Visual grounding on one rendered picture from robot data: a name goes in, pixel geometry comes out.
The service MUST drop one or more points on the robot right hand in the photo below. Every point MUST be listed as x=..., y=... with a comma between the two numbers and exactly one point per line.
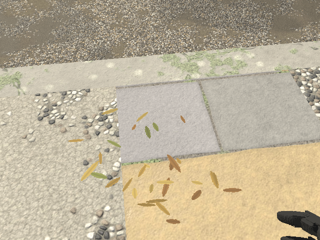
x=307, y=220

